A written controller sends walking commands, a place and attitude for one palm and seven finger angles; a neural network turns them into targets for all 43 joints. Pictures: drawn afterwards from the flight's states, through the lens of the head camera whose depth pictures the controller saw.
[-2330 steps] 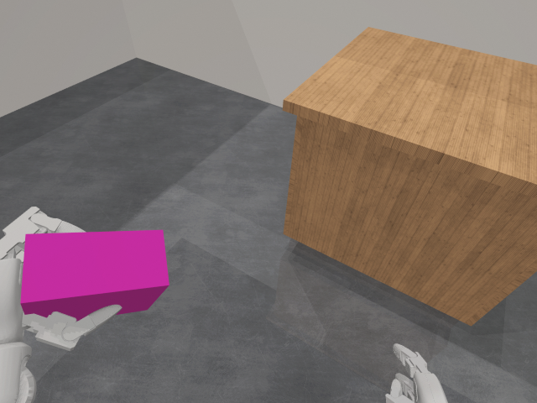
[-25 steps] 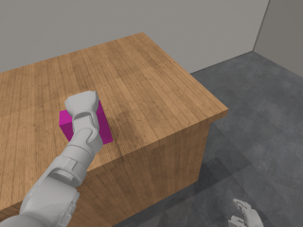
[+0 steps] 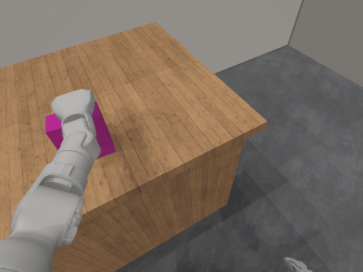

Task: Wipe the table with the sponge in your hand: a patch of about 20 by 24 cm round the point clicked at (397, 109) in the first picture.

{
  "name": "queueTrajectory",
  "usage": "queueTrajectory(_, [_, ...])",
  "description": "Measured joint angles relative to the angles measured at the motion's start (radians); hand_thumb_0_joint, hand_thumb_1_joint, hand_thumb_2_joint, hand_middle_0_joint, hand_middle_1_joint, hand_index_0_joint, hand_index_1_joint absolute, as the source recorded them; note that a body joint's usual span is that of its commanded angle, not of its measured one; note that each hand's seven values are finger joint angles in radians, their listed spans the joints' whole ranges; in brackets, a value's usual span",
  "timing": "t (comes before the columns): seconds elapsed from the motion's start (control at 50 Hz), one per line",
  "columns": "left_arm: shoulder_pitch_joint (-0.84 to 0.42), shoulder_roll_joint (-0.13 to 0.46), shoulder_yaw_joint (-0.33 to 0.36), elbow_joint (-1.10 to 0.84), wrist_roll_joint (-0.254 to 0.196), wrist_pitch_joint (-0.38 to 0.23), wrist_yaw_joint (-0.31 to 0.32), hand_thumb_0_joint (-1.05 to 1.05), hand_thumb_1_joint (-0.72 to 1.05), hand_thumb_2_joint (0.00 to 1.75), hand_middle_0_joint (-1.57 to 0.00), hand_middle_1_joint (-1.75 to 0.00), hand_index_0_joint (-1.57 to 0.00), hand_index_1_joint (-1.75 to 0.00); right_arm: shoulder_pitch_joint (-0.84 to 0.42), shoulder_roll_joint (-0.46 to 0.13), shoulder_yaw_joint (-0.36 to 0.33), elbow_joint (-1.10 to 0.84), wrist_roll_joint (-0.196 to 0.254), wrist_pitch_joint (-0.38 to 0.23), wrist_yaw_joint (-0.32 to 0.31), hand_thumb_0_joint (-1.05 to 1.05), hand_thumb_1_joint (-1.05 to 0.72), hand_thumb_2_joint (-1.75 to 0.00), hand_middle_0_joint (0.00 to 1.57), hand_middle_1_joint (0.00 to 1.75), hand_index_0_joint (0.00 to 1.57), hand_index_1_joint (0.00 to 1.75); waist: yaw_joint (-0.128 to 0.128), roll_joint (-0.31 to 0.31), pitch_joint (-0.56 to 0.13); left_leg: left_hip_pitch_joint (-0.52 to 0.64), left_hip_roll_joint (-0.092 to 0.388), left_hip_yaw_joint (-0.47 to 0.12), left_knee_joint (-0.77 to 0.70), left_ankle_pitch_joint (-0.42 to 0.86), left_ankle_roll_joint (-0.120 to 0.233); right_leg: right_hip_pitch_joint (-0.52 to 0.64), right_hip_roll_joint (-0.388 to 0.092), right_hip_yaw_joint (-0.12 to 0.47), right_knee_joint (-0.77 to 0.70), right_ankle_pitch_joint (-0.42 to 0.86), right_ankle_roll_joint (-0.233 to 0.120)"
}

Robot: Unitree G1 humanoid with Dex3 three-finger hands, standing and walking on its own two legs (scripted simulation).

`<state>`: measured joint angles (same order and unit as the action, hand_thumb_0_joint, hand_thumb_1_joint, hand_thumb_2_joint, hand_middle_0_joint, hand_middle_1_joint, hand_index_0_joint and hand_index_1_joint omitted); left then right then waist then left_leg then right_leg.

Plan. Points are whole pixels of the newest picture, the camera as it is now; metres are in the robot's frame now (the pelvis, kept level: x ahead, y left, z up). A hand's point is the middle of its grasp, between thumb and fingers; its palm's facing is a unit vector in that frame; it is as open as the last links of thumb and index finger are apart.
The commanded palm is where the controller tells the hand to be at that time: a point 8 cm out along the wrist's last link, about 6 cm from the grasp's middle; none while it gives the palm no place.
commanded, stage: wipe forward along the third lane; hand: left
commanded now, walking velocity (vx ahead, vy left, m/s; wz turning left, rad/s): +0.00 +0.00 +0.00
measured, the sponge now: (86, 141) +0.43 +0.25 +0.04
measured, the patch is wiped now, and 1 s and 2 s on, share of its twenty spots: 1.00 1.00 1.00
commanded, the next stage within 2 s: wipe back along the third lane in 0.34 s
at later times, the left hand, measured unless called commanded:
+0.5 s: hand (73, 110) +0.49 +0.27 +0.09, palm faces -0.07 -0.02 -1.00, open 10.4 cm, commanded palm +0.46 +0.26 +0.13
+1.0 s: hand (80, 121) +0.45 +0.25 +0.09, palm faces +0.02 -0.04 -1.00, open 10.4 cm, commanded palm +0.41 +0.22 +0.13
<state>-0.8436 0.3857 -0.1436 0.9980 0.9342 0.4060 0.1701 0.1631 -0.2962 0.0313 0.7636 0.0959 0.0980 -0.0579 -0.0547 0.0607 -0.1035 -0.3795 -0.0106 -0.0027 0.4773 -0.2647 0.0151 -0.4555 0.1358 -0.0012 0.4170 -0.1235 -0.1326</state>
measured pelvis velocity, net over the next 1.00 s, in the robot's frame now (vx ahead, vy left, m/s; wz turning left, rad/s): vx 0.04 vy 0.09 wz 0.05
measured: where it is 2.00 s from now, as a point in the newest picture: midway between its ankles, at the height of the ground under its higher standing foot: outside the picture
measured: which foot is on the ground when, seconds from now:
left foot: down 0.00-1.00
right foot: down 0.00-1.00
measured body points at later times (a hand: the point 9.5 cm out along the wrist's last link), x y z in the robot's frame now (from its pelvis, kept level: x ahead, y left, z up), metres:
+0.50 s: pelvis +0.01 +0.05 +0.00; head +0.07 +0.04 +0.45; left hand +0.49 +0.27 +0.15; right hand +0.09 -0.21 -0.14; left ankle -0.02 +0.13 -0.74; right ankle +0.04 -0.02 -0.74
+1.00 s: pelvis +0.04 +0.09 +0.00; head +0.04 +0.08 +0.45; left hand +0.45 +0.24 +0.14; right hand +0.24 -0.11 -0.11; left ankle -0.02 +0.13 -0.73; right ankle +0.04 -0.02 -0.73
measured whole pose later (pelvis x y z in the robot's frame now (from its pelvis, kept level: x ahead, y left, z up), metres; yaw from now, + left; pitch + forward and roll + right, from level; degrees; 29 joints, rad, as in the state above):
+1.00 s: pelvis +0.04 +0.09 +0.00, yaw +3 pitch +8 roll -2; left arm -0.85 0.06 -0.42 0.93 0.91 0.62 0.25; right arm 0.04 -0.22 0.02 0.76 0.07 0.16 0.05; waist 0.04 0.05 -0.17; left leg -0.30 -0.11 -0.03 0.47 -0.31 0.10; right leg -0.38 0.04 -0.01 0.46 -0.23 -0.02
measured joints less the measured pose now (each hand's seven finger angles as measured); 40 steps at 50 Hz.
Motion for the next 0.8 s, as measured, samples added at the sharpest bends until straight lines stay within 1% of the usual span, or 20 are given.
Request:
queueTrajectory(0.12, [-0.023, 0.007, 0.002, 0.027, 0.005, -0.003, 0.006, 0.01, -0.53, 1.05, -0.69, -1.35, -0.72, -1.29, 0.01, -0.003, -0.005, 0.002, -0.002, -0.003, 0.006, 0.01, -0.91, -0.9, 0.2, 0.3, 0.2, 0.3, -0.008, -0.003, -0.003, -0.006, -0.006, 0.002, -0.006, 0.003, -0.006, -0.006, -0.006, 0.004, -0.005, 0.001, 0.011])
queueTrajectory(0.18, [-0.038, 0.005, 0.001, 0.044, 0.009, -0.006, 0.007, 0.01, -0.53, 1.05, -0.69, -1.35, -0.72, -1.3, 0.011, -0.001, -0.004, 0.002, -0.003, -0.005, 0.006, 0.01, -0.91, -0.9, 0.2, 0.3, 0.2, 0.3, -0.011, -0.003, -0.003, -0.008, -0.011, 0.002, -0.01, 0.006, -0.003, -0.007, -0.012, 0.005, -0.009, 0.002, 0.019])
queueTrajectory(0.36, [-0.138, 0.002, -0.01, 0.139, 0.023, -0.002, 0.017, 0.01, -0.53, 1.05, -0.69, -1.35, -0.72, -1.29, 0.013, 0.018, 0.005, 0.007, -0.011, -0.026, 0.006, 0.0, -0.91, -0.9, 0.2, 0.3, 0.2, 0.3, -0.033, -0.015, 0.0, -0.036, -0.035, -0.007, -0.007, 0.009, 0.018, -0.033, -0.036, -0.003, 0.0, -0.006, 0.043])
queueTrajectory(0.44, [-0.174, 0.003, 0.0, 0.173, 0.03, -0.001, 0.024, 0.01, -0.54, 1.05, -0.69, -1.35, -0.72, -1.29, 0.025, 0.026, 0.007, 0.013, -0.017, -0.031, 0.01, 0.0, -0.91, -0.9, 0.2, 0.3, 0.2, 0.3, -0.039, -0.016, -0.005, -0.052, -0.042, -0.004, -0.001, 0.004, 0.029, -0.048, -0.043, 0.0, 0.006, -0.012, 0.054])
queueTrajectory(0.48, [-0.188, 0.001, -0.01, 0.187, 0.03, 0.003, 0.026, 0.01, -0.54, 1.05, -0.69, -1.34, -0.72, -1.29, 0.037, 0.029, 0.004, 0.015, -0.02, -0.033, 0.014, 0.0, -0.91, -0.9, 0.2, 0.3, 0.2, 0.3, -0.04, -0.016, -0.01, -0.058, -0.045, -0.004, 0.002, -0.001, 0.035, -0.054, -0.046, 0.001, 0.009, -0.017, 0.06])
queueTrajectory(0.52, [-0.183, -0.014, -0.028, 0.179, 0.033, 0.008, 0.028, 0.01, -0.54, 1.05, -0.69, -1.35, -0.72, -1.29, 0.055, 0.031, -0.004, 0.017, -0.024, -0.032, 0.022, 0.0, -0.91, -0.9, 0.2, 0.3, 0.2, 0.3, -0.033, -0.013, -0.019, -0.059, -0.048, -0.002, 0.003, -0.006, 0.041, -0.055, -0.049, 0.003, 0.01, -0.022, 0.065])
queueTrajectory(0.56, [-0.155, -0.036, -0.048, 0.153, 0.035, 0.009, 0.037, 0.01, -0.53, 1.05, -0.69, -1.35, -0.72, -1.3, 0.075, 0.032, -0.013, 0.021, -0.028, -0.026, 0.03, 0.0, -0.91, -0.9, 0.2, 0.3, 0.2, 0.3, -0.021, -0.007, -0.031, -0.052, -0.05, 0.0, 0.002, -0.012, 0.047, -0.047, -0.05, 0.007, 0.009, -0.028, 0.07])
queueTrajectory(0.62, [-0.1, -0.07, -0.062, 0.101, 0.023, 0.01, 0.06, 0.01, -0.53, 1.05, -0.68, -1.36, -0.71, -1.31, 0.093, 0.033, -0.021, 0.03, -0.03, -0.013, 0.042, 0.0, -0.91, -0.9, 0.2, 0.3, 0.2, 0.3, 0.0, 0.001, -0.048, -0.028, -0.054, 0.003, -0.001, -0.024, 0.057, -0.024, -0.052, 0.011, 0.005, -0.04, 0.079])
queueTrajectory(0.66, [-0.062, -0.092, -0.077, 0.063, 0.006, 0.016, 0.079, 0.01, -0.52, 1.05, -0.67, -1.37, -0.7, -1.31, 0.096, 0.037, -0.023, 0.036, -0.029, -0.004, 0.051, 0.01, -0.91, -0.9, 0.2, 0.3, 0.2, 0.3, 0.014, 0.004, -0.059, -0.007, -0.057, 0.004, -0.006, -0.03, 0.063, -0.004, -0.055, 0.013, 0.003, -0.047, 0.085])
queueTrajectory(0.7, [-0.038, -0.12, -0.107, 0.033, -0.009, 0.036, 0.096, 0.0, -0.52, 1.05, -0.66, -1.37, -0.7, -1.32, 0.089, 0.042, -0.023, 0.042, -0.025, 0.003, 0.06, 0.01, -0.91, -0.9, 0.2, 0.3, 0.2, 0.3, 0.026, 0.002, -0.063, 0.013, -0.062, 0.0, -0.009, -0.035, 0.068, 0.016, -0.06, 0.011, 0.005, -0.057, 0.09])
queueTrajectory(0.8, [-0.023, -0.199, -0.187, -0.017, -0.017, 0.117, 0.107, 0.0, -0.51, 1.05, -0.65, -1.39, -0.68, -1.34, 0.026, 0.052, -0.021, 0.043, -0.017, 0.02, 0.08, 0.01, -0.91, -0.9, 0.2, 0.3, 0.2, 0.3, 0.051, -0.003, -0.058, 0.047, -0.079, -0.013, -0.007, -0.042, 0.08, 0.049, -0.078, -0.001, 0.019, -0.078, 0.102])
